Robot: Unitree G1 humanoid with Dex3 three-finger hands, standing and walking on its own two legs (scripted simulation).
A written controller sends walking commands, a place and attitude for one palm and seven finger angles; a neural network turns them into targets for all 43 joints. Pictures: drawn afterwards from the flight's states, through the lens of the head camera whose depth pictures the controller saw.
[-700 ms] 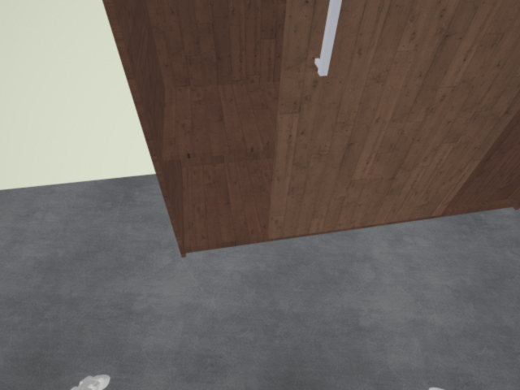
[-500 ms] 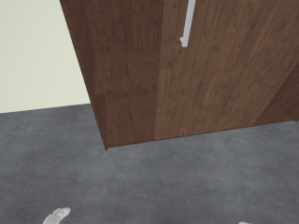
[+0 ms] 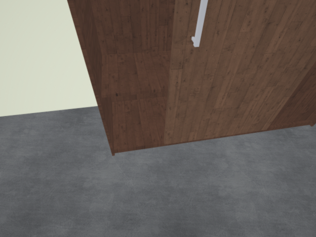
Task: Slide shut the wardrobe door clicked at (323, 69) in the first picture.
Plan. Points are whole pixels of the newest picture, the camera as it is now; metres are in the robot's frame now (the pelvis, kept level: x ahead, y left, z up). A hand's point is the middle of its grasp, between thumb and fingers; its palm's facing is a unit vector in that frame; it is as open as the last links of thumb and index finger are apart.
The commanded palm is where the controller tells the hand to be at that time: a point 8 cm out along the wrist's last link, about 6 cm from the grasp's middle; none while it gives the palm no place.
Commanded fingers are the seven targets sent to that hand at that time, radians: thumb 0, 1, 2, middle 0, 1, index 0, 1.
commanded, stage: stand and wait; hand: right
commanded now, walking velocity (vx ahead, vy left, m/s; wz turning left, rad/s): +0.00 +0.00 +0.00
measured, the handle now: (200, 7) +0.86 -0.11 +0.23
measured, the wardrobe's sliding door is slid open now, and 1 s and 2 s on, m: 0.37 0.37 0.37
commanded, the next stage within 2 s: look at it before walking up in 0.28 s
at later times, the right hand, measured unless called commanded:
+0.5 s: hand out of the picture +0.08 -0.25 -0.16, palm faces -0.03 +0.94 -0.33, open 7.4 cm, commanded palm none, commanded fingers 0.00 -0.90 -0.90 0.20 0.30 0.20 0.30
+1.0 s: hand out of the picture +0.08 -0.25 -0.15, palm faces -0.02 +0.94 -0.35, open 7.4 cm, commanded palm none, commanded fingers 0.00 -0.90 -0.90 0.20 0.30 0.20 0.30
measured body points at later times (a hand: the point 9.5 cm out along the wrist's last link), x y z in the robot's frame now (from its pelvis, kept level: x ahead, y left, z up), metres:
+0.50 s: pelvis +0.00 +0.00 +0.00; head +0.01 +0.00 +0.45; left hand +0.07 +0.29 -0.13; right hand +0.08 -0.29 -0.13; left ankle +0.00 +0.12 -0.74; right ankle +0.00 -0.13 -0.74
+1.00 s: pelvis +0.01 +0.00 +0.00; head +0.01 +0.00 +0.45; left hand +0.09 +0.29 -0.13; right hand +0.08 -0.30 -0.13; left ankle +0.00 +0.12 -0.74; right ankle +0.00 -0.13 -0.74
